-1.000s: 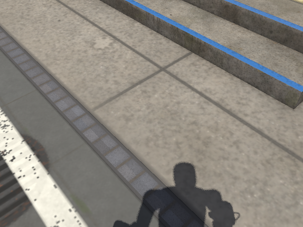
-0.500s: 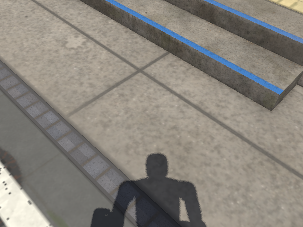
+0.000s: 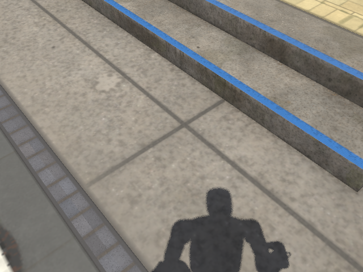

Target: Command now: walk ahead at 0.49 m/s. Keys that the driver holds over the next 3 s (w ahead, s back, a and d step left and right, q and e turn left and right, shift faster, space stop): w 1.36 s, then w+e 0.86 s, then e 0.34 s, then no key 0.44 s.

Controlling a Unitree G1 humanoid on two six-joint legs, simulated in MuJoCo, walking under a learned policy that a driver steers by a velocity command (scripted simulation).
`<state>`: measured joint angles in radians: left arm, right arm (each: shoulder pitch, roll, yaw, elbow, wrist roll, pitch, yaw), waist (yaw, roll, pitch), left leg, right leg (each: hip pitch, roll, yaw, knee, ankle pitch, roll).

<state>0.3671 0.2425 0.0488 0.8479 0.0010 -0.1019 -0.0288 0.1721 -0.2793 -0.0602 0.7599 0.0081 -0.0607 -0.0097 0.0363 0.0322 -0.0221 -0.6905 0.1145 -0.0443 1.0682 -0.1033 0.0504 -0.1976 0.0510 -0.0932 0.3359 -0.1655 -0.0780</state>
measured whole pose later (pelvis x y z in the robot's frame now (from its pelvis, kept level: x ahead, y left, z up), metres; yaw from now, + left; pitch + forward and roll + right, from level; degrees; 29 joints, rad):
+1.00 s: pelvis +0.59 +0.04 -0.04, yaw +1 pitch +1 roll +0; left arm 0.19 0.26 0.05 0.77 0.00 -0.08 -0.03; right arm 0.26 -0.29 -0.04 0.88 0.02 -0.08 0.01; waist 0.00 0.03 0.04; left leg -0.42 0.03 -0.04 1.17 -0.36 0.04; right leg -0.34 0.06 -0.06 0.45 -0.14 -0.08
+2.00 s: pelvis +1.11 +0.06 -0.05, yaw -18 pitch +1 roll +1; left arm 0.16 0.28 0.06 0.80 0.02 -0.02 -0.03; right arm 0.27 -0.26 -0.04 0.89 -0.03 -0.06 0.01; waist -0.02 0.01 0.07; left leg -0.29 0.06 0.07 1.14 -0.41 0.00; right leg -0.38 0.08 -0.06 0.57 -0.20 -0.12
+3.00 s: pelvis +1.32 -0.03 -0.05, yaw -44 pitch +0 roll +1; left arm 0.14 0.15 0.01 0.78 0.02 0.01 0.02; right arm 0.26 -0.24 -0.06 0.86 0.01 0.03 -0.05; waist -0.03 0.03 0.00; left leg -0.34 0.06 0.00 0.90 -0.48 -0.14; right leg -0.26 0.05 -0.01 0.54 -0.29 -0.07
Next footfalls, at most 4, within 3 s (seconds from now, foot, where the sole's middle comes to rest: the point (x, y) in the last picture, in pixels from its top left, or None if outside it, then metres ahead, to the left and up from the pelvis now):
0.34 left None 0.36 0.16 -0.82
0.86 right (208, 235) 0.69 -0.03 -0.82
1.40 left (154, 177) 0.97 0.21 -0.82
1.90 right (204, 141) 1.19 -0.02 -0.82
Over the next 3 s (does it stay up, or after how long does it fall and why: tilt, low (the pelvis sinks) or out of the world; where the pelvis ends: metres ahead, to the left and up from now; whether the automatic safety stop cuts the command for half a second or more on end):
stays up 1.32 -0.03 -0.05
